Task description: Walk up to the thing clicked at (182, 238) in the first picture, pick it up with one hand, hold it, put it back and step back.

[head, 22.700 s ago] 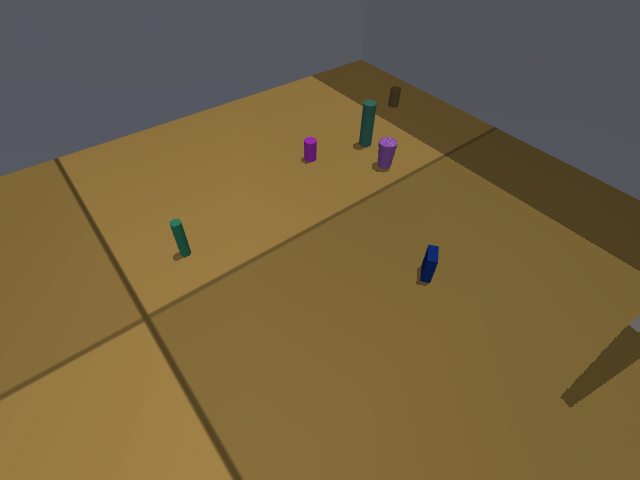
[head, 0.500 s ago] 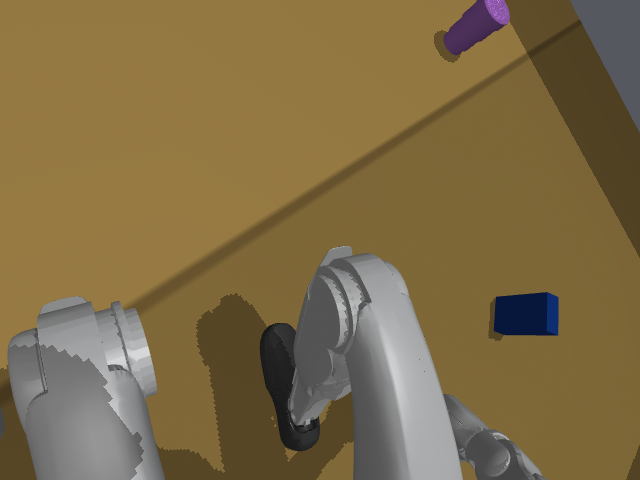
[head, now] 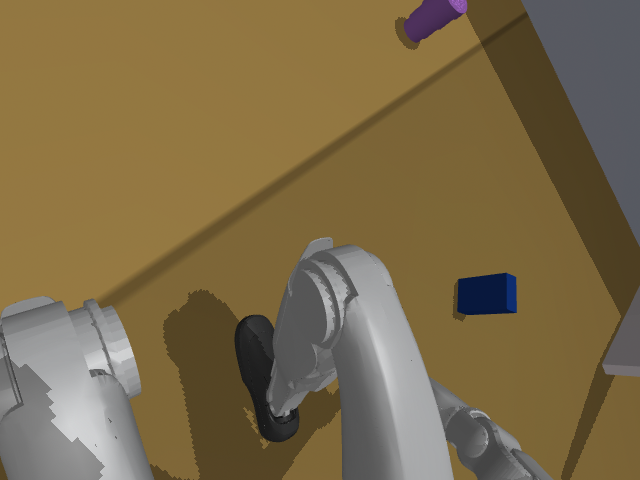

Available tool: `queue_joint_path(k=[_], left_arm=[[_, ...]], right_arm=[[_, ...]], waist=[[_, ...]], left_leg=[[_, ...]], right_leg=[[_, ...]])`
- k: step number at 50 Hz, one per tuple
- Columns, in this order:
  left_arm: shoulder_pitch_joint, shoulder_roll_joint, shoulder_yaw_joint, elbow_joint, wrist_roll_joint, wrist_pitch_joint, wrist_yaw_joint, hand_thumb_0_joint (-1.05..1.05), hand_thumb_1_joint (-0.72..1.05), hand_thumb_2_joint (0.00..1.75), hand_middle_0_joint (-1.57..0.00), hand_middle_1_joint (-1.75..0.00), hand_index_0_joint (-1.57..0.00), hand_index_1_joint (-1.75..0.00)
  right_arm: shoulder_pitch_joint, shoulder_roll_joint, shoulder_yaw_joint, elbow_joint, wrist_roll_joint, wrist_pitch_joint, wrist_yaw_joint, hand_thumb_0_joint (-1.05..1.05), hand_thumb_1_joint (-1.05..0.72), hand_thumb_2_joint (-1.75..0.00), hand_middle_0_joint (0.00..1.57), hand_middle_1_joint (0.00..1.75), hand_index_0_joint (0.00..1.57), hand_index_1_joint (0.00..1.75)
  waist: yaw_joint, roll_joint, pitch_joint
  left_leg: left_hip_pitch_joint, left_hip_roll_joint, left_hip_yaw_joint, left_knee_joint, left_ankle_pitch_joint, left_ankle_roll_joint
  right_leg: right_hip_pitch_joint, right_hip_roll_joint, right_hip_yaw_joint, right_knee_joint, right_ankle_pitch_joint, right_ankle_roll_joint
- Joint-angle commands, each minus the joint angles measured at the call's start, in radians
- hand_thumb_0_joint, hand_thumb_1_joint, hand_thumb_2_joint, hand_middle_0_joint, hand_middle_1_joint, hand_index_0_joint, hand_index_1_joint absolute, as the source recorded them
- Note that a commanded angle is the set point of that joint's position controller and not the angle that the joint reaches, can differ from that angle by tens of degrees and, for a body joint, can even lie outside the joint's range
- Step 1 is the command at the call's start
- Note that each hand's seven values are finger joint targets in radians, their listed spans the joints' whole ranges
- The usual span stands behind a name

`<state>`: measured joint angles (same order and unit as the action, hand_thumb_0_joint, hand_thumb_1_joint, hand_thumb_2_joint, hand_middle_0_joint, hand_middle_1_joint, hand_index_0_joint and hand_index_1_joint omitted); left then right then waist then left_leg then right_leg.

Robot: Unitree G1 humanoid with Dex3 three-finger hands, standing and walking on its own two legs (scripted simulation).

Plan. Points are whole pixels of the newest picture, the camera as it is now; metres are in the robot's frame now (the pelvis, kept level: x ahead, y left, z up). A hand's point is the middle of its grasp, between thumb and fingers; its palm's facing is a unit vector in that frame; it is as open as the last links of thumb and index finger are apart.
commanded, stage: lower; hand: left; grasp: from the side
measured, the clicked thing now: out of the picture +0.46 +0.30 -0.18
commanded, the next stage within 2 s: loosen in 0.36 s
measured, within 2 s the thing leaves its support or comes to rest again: rests again in 0.42 s
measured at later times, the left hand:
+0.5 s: hand out of the picture +0.46 +0.28 -0.18, palm faces +0.35 -0.94 -0.02, open 5.4 cm
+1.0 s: hand out of the picture +0.46 +0.28 -0.17, palm faces +0.35 -0.94 +0.01, open 11.7 cm
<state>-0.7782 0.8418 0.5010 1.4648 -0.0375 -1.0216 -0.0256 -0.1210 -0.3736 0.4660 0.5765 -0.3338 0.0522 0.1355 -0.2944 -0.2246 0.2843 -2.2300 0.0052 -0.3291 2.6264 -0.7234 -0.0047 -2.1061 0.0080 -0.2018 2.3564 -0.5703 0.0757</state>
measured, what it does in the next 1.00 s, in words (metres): stands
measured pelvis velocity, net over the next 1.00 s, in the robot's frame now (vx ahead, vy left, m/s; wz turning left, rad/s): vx -0.01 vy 0.01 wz -0.03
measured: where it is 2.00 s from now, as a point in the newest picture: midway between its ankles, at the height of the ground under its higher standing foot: (194, 446)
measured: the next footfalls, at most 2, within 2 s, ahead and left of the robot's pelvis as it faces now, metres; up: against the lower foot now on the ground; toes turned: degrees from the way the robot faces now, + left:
none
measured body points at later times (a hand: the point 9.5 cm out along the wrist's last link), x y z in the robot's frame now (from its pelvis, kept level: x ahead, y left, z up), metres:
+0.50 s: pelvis +0.00 +0.00 +0.00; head +0.25 +0.18 +0.32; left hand +0.43 +0.33 -0.17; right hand +0.15 -0.25 -0.04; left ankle +0.08 +0.12 -0.26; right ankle +0.15 -0.13 -0.26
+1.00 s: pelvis -0.01 +0.01 +0.00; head +0.24 +0.19 +0.32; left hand +0.43 +0.33 -0.17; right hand +0.14 -0.25 -0.03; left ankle +0.08 +0.12 -0.26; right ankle +0.15 -0.13 -0.26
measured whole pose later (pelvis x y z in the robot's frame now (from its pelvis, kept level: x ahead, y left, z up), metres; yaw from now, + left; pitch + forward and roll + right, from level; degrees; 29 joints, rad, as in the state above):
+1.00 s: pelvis -0.01 +0.01 +0.00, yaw -2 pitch +14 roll -19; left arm -0.78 0.90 0.48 1.51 -0.06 -1.09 0.00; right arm -0.16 -0.38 0.54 0.55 -0.36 0.05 0.13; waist -0.30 -0.27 0.32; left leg -2.21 0.01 -0.37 2.64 -0.73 0.01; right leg -2.07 0.03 -0.24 2.33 -0.56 0.08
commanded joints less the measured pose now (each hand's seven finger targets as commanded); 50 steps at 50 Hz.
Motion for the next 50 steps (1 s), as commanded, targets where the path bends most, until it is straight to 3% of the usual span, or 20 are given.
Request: queue_joint_path(k=[1, 6, 7, 9, 16, 22, 24, 26, 28, 32, 33, 35, 50], left_arm=[[-0.244, 0.182, 0.006, -0.148, -0.009, -0.087, 0.010, 0.00, 0.53, 1.29, -1.30, -1.41, -1.32, -1.40], [-0.235, 0.187, -0.003, -0.145, -0.002, -0.097, 0.020, 0.00, 0.54, 1.29, -1.31, -1.41, -1.33, -1.40], [-0.263, 0.182, -0.020, -0.140, 0.001, -0.100, 0.023, 0.00, 0.56, 1.28, -1.31, -1.40, -1.32, -1.39], [-0.238, 0.200, -0.007, -0.139, 0.003, -0.103, 0.029, 0.00, 0.55, 1.29, -1.32, -1.40, -1.33, -1.40], [-0.225, 0.187, -0.016, -0.118, -0.002, -0.116, 0.039, 0.00, 0.57, 1.30, -1.31, -1.40, -1.32, -1.39], [-0.225, 0.208, -0.015, -0.108, -0.007, -0.128, 0.037, 0.00, 0.55, 1.28, -1.31, -1.38, -1.32, -1.38], [-0.228, 0.202, -0.022, -0.112, -0.012, -0.133, 0.035, 0.00, 0.55, 1.19, -1.35, -1.34, -1.36, -1.33], [-0.230, 0.206, -0.017, -0.127, -0.017, -0.135, 0.034, 0.00, 0.43, 1.03, -1.22, -1.18, -1.25, -1.17], [-0.240, 0.198, -0.018, -0.120, -0.024, -0.139, 0.033, 0.00, 0.35, 0.87, -1.11, -1.02, -1.13, -1.01], [-0.230, 0.199, -0.016, -0.113, -0.031, -0.142, 0.025, 0.00, 0.12, 0.62, -1.01, -0.88, -1.02, -0.85], [-0.234, 0.199, -0.017, -0.104, -0.030, -0.142, 0.022, 0.00, 0.04, 0.62, -0.93, -0.80, -0.94, -0.79], [-0.233, 0.204, -0.020, -0.114, -0.030, -0.140, 0.020, 0.00, -0.05, 0.50, -0.78, -0.67, -0.79, -0.66], [-0.233, 0.199, -0.022, -0.083, -0.035, -0.136, 0.021, 0.00, -0.34, 0.25, -0.41, -0.31, -0.41, -0.31]], right_arm=[[0.070, -0.347, -0.093, -0.015, -0.006, 0.010, -0.015, 0.00, -0.90, -0.90, 0.20, 0.30, 0.20, 0.30], [0.059, -0.354, -0.085, -0.013, -0.013, 0.010, -0.016, 0.00, -0.89, -0.90, 0.20, 0.30, 0.20, 0.30], [0.057, -0.358, -0.081, -0.014, -0.013, 0.012, -0.016, 0.00, -0.90, -0.90, 0.20, 0.30, 0.20, 0.30], [0.046, -0.356, -0.080, -0.018, -0.014, 0.012, -0.014, 0.00, -0.89, -0.90, 0.20, 0.30, 0.20, 0.30], [0.044, -0.359, -0.062, -0.018, -0.024, 0.015, -0.014, 0.00, -0.89, -0.90, 0.20, 0.30, 0.20, 0.30], [0.028, -0.362, -0.057, -0.024, -0.024, 0.016, -0.015, 0.00, -0.89, -0.90, 0.20, 0.30, 0.20, 0.30], [0.025, -0.363, -0.054, -0.023, -0.025, 0.012, -0.016, 0.00, -0.90, -0.90, 0.20, 0.30, 0.20, 0.30], [0.039, -0.367, -0.053, -0.016, -0.028, 0.011, -0.018, 0.00, -0.90, -0.89, 0.20, 0.30, 0.20, 0.30], [0.030, -0.369, -0.054, -0.019, -0.027, 0.011, -0.017, 0.00, -0.90, -0.89, 0.20, 0.30, 0.20, 0.30], [0.019, -0.367, -0.051, -0.020, -0.025, 0.010, -0.020, 0.00, -0.92, -0.89, 0.20, 0.30, 0.20, 0.30], [0.023, -0.369, -0.049, -0.022, -0.027, 0.010, -0.020, 0.00, -0.91, -0.90, 0.20, 0.30, 0.20, 0.30], [0.016, -0.365, -0.049, -0.021, -0.026, 0.009, -0.023, 0.00, -0.92, -0.90, 0.20, 0.30, 0.20, 0.30], [0.015, -0.369, -0.044, -0.035, -0.024, 0.011, -0.021, 0.00, -0.92, -0.90, 0.20, 0.30, 0.20, 0.30]], waist=[[-0.109, 0.524, -0.607], [-0.116, 0.551, -0.607], [-0.128, 0.557, -0.583], [-0.114, 0.551, -0.579], [-0.133, 0.554, -0.586], [-0.128, 0.534, -0.566], [-0.133, 0.522, -0.563], [-0.135, 0.540, -0.593], [-0.139, 0.558, -0.564], [-0.135, 0.550, -0.551], [-0.144, 0.550, -0.544], [-0.136, 0.542, -0.536], [-0.141, 0.522, -0.529]], left_leg=[[0.389, 0.053, 0.074, -0.338, 0.155, -0.016], [0.431, 0.060, 0.054, -0.344, 0.176, -0.026], [0.419, 0.060, 0.048, -0.349, 0.171, -0.027], [0.413, 0.060, 0.050, -0.348, 0.156, -0.024], [0.437, 0.063, 0.041, -0.337, 0.203, -0.027], [0.403, 0.061, 0.048, -0.330, 0.146, -0.020], [0.393, 0.060, 0.047, -0.325, 0.146, -0.017], [0.440, 0.064, 0.042, -0.325, 0.198, -0.024], [0.429, 0.064, 0.036, -0.335, 0.184, -0.026], [0.428, 0.067, 0.037, -0.334, 0.181, -0.026], [0.416, 0.066, 0.037, -0.335, 0.165, -0.025], [0.405, 0.066, 0.043, -0.333, 0.148, -0.021], [0.406, 0.066, 0.030, -0.339, 0.143, -0.020]], right_leg=[[0.340, 0.052, -0.112, -0.144, 0.154, -0.072], [0.331, 0.055, -0.124, -0.131, 0.173, -0.072], [0.319, 0.053, -0.128, -0.126, 0.169, -0.073], [0.322, 0.056, -0.128, -0.131, 0.158, -0.074], [0.349, 0.060, -0.137, -0.131, 0.197, -0.069], [0.343, 0.066, -0.137, -0.147, 0.158, -0.071], [0.347, 0.067, -0.139, -0.148, 0.161, -0.069], [0.361, 0.067, -0.138, -0.144, 0.200, -0.069], [0.345, 0.066, -0.144, -0.136, 0.189, -0.072], [0.339, 0.067, -0.141, -0.140, 0.186, -0.072], [0.340, 0.068, -0.147, -0.144, 0.173, -0.071], [0.336, 0.069, -0.140, -0.151, 0.162, -0.072], [0.327, 0.071, -0.148, -0.154, 0.156, -0.073]])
